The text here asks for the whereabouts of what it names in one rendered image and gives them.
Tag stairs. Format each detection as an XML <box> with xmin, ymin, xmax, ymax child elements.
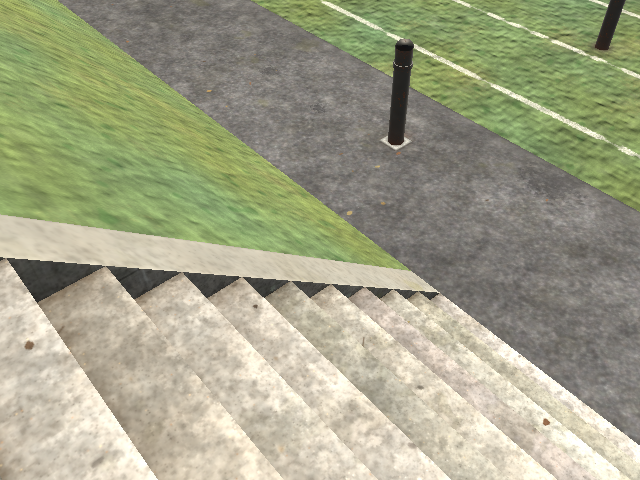
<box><xmin>0</xmin><ymin>258</ymin><xmax>640</xmax><ymax>480</ymax></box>

